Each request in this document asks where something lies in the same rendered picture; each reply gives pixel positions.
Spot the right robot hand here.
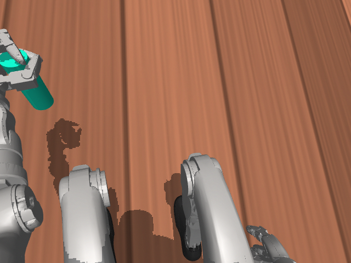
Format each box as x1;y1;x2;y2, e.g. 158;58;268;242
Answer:
246;225;290;263

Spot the left robot foot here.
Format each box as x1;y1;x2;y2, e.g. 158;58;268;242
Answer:
106;208;117;263

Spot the right robot foot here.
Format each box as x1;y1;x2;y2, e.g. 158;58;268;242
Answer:
174;195;202;261

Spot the left robot arm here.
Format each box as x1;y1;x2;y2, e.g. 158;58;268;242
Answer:
0;94;43;263

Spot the can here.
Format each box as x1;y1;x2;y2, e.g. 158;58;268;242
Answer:
0;49;54;110

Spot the left robot hand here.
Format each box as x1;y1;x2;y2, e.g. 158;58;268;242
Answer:
0;29;43;97

